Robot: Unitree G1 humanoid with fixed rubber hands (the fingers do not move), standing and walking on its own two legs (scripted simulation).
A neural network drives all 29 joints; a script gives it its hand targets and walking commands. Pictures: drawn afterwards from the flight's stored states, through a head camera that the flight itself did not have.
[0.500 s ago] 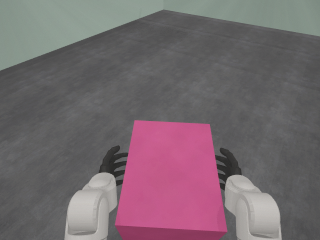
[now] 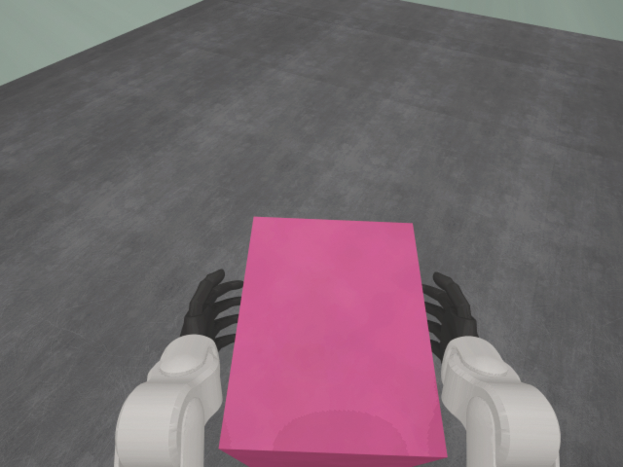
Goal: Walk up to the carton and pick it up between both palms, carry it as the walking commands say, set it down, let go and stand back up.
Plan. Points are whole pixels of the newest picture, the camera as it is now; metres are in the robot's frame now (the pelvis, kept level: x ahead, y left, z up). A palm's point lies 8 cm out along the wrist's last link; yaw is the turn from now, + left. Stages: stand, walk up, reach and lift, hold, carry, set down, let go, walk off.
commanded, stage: carry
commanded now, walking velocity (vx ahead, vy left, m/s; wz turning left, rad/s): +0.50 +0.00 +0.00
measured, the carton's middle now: (325, 356) +0.26 -0.01 +0.03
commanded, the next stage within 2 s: none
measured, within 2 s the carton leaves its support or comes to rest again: neither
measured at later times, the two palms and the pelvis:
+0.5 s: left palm (219, 161) +0.57 +0.16 +0.09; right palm (383, 161) +0.58 -0.12 +0.09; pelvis +0.33 +0.02 -0.01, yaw +1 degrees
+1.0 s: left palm (242, 72) +0.92 +0.15 +0.08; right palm (360, 73) +0.93 -0.12 +0.08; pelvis +0.68 +0.01 -0.03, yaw +3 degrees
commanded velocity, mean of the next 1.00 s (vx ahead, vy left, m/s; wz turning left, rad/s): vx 0.50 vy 0.00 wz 0.00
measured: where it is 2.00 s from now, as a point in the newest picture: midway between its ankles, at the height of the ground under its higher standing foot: (300, 216)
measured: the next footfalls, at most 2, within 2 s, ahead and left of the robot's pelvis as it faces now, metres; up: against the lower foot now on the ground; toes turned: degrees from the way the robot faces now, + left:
right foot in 0.06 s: +0.19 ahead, -0.11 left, +0.00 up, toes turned -8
left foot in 0.50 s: +0.49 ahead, +0.13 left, +0.00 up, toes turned +13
